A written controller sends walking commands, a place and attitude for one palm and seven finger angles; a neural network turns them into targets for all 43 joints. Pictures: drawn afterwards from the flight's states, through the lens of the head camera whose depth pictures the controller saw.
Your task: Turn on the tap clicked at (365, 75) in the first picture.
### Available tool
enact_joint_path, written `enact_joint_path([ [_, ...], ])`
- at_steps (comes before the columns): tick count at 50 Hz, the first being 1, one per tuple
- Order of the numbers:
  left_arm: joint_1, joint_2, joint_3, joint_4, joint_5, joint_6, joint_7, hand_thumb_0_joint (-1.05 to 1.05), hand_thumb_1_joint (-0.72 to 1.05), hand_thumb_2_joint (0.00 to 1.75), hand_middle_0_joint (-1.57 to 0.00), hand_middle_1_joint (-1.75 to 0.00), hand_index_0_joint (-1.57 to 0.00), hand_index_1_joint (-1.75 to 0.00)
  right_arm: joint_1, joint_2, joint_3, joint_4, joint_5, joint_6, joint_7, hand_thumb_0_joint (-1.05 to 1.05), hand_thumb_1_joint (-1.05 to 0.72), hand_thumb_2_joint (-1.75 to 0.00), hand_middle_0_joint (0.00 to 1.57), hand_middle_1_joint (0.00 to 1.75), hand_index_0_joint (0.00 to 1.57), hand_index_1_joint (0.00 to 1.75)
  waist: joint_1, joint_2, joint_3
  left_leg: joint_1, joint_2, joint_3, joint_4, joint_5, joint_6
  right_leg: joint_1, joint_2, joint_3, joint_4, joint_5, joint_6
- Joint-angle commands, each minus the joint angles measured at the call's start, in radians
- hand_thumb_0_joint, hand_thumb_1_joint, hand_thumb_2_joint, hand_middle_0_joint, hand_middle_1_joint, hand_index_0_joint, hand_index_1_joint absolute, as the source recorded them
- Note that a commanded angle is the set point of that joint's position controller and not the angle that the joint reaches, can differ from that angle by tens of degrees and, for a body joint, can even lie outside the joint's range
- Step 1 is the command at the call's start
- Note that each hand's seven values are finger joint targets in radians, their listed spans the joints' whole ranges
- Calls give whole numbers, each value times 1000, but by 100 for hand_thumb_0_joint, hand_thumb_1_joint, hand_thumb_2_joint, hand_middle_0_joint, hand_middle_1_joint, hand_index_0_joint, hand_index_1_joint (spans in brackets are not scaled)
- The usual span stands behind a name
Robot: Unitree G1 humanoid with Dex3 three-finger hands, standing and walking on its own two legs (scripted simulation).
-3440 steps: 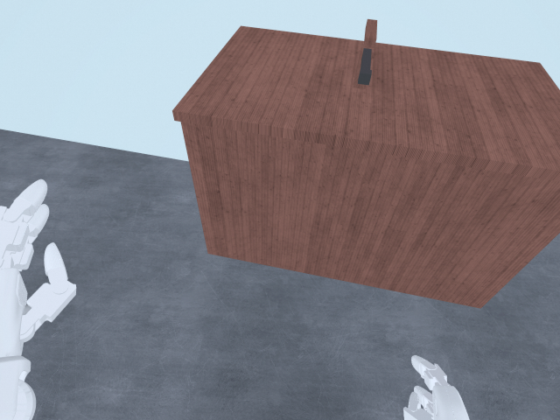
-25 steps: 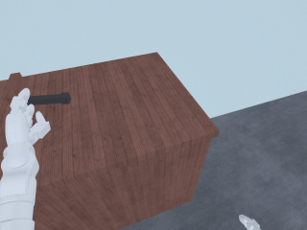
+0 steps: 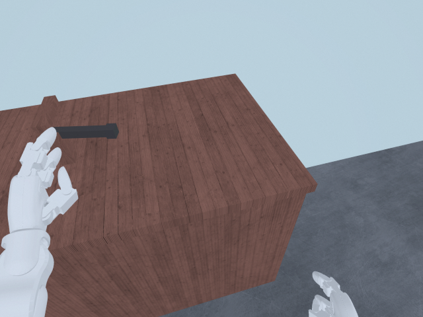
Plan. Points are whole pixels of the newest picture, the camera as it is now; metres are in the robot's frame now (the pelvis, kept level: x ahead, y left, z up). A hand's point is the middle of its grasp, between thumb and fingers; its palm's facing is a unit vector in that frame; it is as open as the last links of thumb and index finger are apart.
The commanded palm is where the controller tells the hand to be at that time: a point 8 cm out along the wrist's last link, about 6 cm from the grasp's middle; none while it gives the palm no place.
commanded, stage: draw the hand back beside the body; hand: left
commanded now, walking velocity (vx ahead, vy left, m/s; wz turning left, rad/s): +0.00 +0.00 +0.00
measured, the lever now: (111, 131) +0.51 +0.32 +0.08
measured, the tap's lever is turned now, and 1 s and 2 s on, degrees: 75 75 75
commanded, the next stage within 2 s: step back with the hand held close in 0.58 s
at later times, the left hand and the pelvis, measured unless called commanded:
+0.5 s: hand (67, 231) +0.19 +0.24 +0.15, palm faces +0.42 -0.85 -0.34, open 7.4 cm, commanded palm +0.15 +0.27 +0.17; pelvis +0.00 -0.01 +0.00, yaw +1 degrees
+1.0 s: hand (75, 241) +0.18 +0.23 +0.13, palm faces +0.31 -0.86 -0.40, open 7.4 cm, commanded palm +0.14 +0.28 +0.17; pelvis -0.03 +0.00 -0.01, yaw +0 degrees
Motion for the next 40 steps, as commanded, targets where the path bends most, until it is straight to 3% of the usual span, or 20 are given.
enact_joint_path([
  [1, -128, 149, 29, -268, 6, -64, 7, 0, 90, 90, -20, -29, -20, -29, -162, -115, -51, -167, 6, -70, -11, 0, -90, -90, 20, 30, 20, 30, -10, -5, -108, 66, 47, -59, -37, 135, 12, -57, -83, 84, -55, 155, 52],
  [4, -54, 177, 63, -325, 9, -75, 14, 0, 90, 90, -20, -30, -20, -30, -162, -119, -58, -166, 1, -78, -12, 0, -90, -90, 20, 30, 20, 30, -2, -71, -140, 67, 43, -57, -22, 163, 18, -34, -90, 86, -45, 200, 57],
  [5, -36, 189, 73, -358, 12, -80, 14, 0, 90, 90, -20, -30, -20, -30, -162, -121, -58, -163, 0, -78, -12, 0, -90, -90, 20, 30, 20, 30, 1, -29, -158, 75, 42, -60, -24, 179, 15, -27, -91, 82, -38, 205, 53],
  [8, 54, 188, 87, -409, 13, -88, 19, 0, 90, 90, -20, -30, -20, -30, -165, -111, -57, -168, -4, -85, -10, 0, -90, -90, 20, 30, 20, 30, 9, -27, -133, 54, 40, -57, -17, 175, 12, -28, -95, 81, -37, 208, 52],
  [11, 118, 192, 101, -470, 17, -92, 21, 0, 90, 90, -20, -30, -20, -30, -165, -104, -55, -171, -7, -89, -11, 0, -90, -90, 20, 30, 20, 30, 11, 31, -120, 46, 41, -59, -13, 176, 7, -34, -96, 78, -35, 199, 48],
  [14, 211, 176, 102, -485, 12, -89, 19, 0, 90, 90, -20, -30, -20, -30, -162, -103, -56, -178, -7, -96, -10, 0, -90, -90, 20, 30, 20, 30, 11, -8, -80, 25, 46, -58, -4, 160, 8, -55, -96, 77, -37, 190, 50],
  [15, 235, 168, 98, -493, 14, -88, 17, 0, 90, 90, -20, -30, -20, -30, -166, -105, -57, -179, -6, -96, -10, 0, -90, -90, 20, 30, 20, 30, 9, 17, -62, 19, 46, -58, -3, 155, 8, -68, -98, 81, -41, 179, 48],
  [19, 165, 164, 91, -455, 12, -87, 21, 0, 90, 90, -20, -30, -20, -30, -166, -104, -61, -171, -6, -98, -22, 0, -90, -90, 20, 30, 20, 30, -5, -51, -42, 20, 44, -51, 15, 102, 18, -108, -102, 90, -53, 134, 60],
  [20, 139, 157, 80, -459, 16, -88, 21, 0, 90, 90, -20, -30, -20, -30, -172, -104, -60, -169, -3, -98, -25, 0, -90, -90, 20, 30, 20, 30, -11, -21, -30, 26, 42, -49, 18, 98, 20, -122, -103, 97, -58, 125, 58],
  [22, 135, 156, 78, -447, 17, -90, 26, 0, 90, 90, -20, -30, -20, -30, -169, -102, -60, -168, -5, -102, -31, 0, -90, -90, 20, 30, 20, 30, -7, -17, -48, 35, 40, -49, 19, 88, 21, -117, -106, 97, -56, 114, 60],
  [24, 139, 159, 81, -443, 16, -89, 29, 0, 90, 90, -20, -30, -20, -30, -171, -102, -57, -170, -7, -104, -32, 0, -90, -90, 20, 30, 20, 30, 0, -36, -67, 36, 36, -55, 16, 92, 21, -98, -107, 95, -53, 117, 60],
  [27, 151, 160, 80, -465, 16, -92, 32, 0, 90, 90, -20, -30, -20, -30, -175, -101, -55, -171, -9, -108, -32, 0, -90, -90, 20, 30, 20, 30, 5, -17, -92, 41, 35, -54, 16, 106, 22, -80, -112, 98, -46, 139, 60],
  [29, 171, 166, 88, -470, 15, -90, 32, 0, 90, 90, -20, -30, -20, -30, -176, -101, -55, -170, -12, -108, -31, 0, -90, -90, 20, 30, 20, 30, 9, -46, -103, 37, 36, -55, 21, 133, 23, -64, -114, 100, -38, 183, 61],
  [31, 169, 168, 92, -476, 17, -90, 33, 0, 90, 90, -20, -30, -20, -30, -173, -97, -53, -166, -11, -108, -30, 0, -90, -90, 20, 30, 20, 30, 8, 2, -96, 34, 35, -52, 22, 142, 20, -62, -115, 100, -35, 197, 58],
  [33, 170, 162, 87, -467, 17, -85, 31, 0, 90, 90, -20, -30, -20, -30, -176, -97, -52, -165, -10, -106, -28, 0, -90, -90, 20, 30, 20, 30, 7, 7, -78, 30, 37, -51, 22, 134, 17, -73, -114, 98, -40, 185, 59],
  [35, 102, 200, 111, -505, 18, -90, 36, 0, 90, 90, -20, -30, -20, -30, -180, -100, -51, -165, -8, -108, -30, 0, -90, -90, 20, 30, 20, 30, 3, 23, -89, 37, 36, -51, 21, 132, 18, -71, -116, 100, -44, 180, 57],
  [36, -39, 338, 261, -586, 24, -123, 50, 0, 90, 90, -20, -30, -20, -30, -170, -104, -43, -203, 0, -88, -32, 0, -90, -90, 20, 30, 20, 30, -3, -20, -2, -26, 70, -96, 87, 87, 31, -190, -187, 219, -72, 312, 111],
  [37, 66, 246, 195, -468, 31, -124, 40, 0, 90, 90, -20, -30, -20, -30, -156, -86, -39, -164, -9, -75, -32, 0, -90, -90, 20, 30, 20, 30, -20, -91, -30, -37, 70, -104, 123, 91, 30, -179, -222, 204, -54, 389, 111],
  [39, 186, 181, 147, -394, 38, -103, 28, 0, 90, 90, -20, -30, -20, -30, -135, -90, -49, -189, -4, -54, -25, 0, -90, -90, 20, 30, 20, 30, -22, -170, -72, -48, 68, -85, 148, 113, 28, -163, -239, 190, -21, 478, 134],
  [40, 201, 163, 132, -415, 40, -104, 22, 0, 90, 90, -20, -30, -20, -30, -143, -95, -54, -209, -4, -48, -25, 0, -90, -90, 20, 30, 20, 30, -20, -120, -105, -41, 69, -77, 142, 152, 30, -149, -239, 173, 9, 523, 140],
])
